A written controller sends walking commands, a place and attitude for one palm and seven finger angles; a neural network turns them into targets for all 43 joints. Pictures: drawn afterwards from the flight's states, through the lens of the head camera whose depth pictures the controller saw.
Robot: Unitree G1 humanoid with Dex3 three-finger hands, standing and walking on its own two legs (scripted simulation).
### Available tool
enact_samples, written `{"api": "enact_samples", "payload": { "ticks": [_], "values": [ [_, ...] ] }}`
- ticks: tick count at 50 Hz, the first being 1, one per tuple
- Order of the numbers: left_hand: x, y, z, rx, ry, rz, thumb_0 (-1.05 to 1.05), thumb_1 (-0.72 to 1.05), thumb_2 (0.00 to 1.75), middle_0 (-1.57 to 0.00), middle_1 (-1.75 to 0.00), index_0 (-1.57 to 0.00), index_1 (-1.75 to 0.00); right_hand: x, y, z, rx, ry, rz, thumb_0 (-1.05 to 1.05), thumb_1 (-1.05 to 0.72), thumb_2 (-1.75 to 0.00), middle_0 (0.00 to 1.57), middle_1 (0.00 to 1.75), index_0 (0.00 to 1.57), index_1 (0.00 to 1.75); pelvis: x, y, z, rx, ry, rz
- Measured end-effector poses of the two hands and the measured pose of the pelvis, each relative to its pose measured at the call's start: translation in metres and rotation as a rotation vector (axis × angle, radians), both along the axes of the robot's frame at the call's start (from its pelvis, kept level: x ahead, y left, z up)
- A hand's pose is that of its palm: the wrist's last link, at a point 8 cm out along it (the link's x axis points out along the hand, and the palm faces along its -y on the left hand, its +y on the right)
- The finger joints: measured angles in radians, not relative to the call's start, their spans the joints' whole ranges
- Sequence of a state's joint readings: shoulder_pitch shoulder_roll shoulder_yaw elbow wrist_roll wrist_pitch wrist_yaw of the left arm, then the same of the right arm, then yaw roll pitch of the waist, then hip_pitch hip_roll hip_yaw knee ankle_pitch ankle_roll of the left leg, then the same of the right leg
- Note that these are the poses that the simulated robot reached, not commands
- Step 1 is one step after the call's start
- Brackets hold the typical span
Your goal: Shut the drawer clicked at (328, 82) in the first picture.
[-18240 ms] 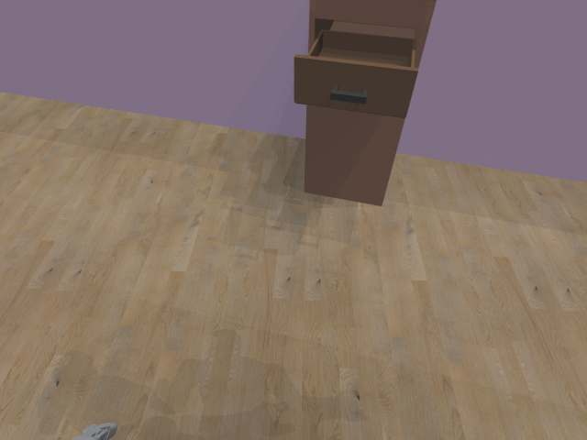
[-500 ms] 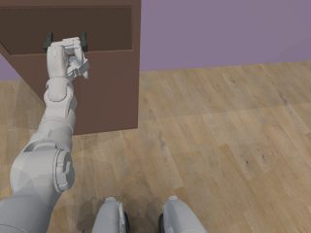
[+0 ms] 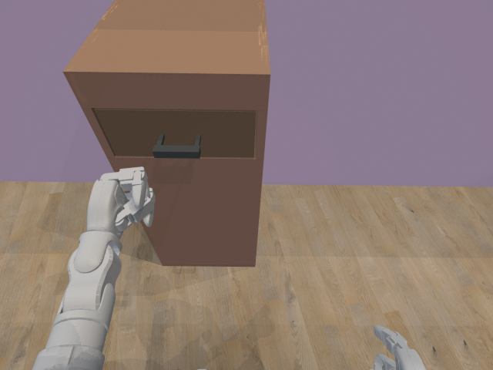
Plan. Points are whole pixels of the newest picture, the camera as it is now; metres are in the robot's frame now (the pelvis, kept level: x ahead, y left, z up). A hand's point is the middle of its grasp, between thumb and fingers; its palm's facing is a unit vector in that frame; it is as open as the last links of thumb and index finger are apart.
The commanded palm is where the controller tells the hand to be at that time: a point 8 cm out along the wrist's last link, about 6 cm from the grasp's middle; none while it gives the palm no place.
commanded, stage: draw the hand back to the body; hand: left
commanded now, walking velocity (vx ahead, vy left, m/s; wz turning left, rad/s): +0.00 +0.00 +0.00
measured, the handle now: (178, 145) +0.57 +0.17 +0.00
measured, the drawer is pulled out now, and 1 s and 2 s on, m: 0.00 0.00 0.00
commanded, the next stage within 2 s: step back with the hand held close in 0.88 s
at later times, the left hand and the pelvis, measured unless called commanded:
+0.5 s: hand (65, 255) +0.23 +0.21 +0.16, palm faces +0.28 -0.91 -0.30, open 3.3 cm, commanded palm +0.18 +0.26 +0.18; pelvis +0.00 +0.00 +0.04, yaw +0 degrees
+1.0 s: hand out of the picture +0.17 +0.24 +0.20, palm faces +0.39 -0.84 -0.37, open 3.3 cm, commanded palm +0.12 +0.28 +0.21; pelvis -0.01 +0.00 +0.04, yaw +0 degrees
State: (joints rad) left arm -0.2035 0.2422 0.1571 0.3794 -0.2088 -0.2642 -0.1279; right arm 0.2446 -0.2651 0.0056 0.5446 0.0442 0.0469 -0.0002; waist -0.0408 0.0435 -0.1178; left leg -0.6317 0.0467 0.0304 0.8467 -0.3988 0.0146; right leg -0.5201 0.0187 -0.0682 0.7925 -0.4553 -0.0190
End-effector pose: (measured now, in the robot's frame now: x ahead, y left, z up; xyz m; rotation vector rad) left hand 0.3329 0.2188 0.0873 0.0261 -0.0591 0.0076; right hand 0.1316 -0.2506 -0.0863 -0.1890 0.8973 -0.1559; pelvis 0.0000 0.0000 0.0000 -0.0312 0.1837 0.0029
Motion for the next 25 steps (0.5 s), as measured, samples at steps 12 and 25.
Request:
{"api": "enact_samples", "payload": {
  "ticks": [12,25],
  "values": [
    [-0.076,0.017,0.043,0.211,0.084,0.164,0.02,0.9,0.9,-1.4,-1.6,-1.4,-1.6,0.053,0.03,0.045,0.008,-0.166,0.077,0.01,-0.91,-0.9,0.2,0.3,0.2,0.3,-0.004,-0.001,0.029,0.023,-0.161,-0.004],
    [-0.139,0.037,0.091,0.286,0.0,0.278,0.01,0.89,0.9,-1.4,-1.6,-1.4,-1.6,0.049,0.04,0.051,0.023,-0.184,0.123,0.01,-0.91,-0.9,0.2,0.3,0.2,0.3,-0.001,-0.002,0.041,0.026,-0.246,-0.008]
  ]
}}
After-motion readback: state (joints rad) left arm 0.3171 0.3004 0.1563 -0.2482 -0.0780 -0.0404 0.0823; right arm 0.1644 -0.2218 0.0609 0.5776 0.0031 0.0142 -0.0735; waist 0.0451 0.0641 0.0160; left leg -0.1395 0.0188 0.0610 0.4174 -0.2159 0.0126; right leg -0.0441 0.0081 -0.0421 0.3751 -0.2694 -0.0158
